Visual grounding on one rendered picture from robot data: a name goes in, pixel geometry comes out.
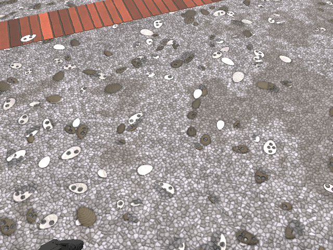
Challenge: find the left robot hand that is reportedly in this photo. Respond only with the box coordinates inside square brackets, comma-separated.
[38, 239, 84, 250]

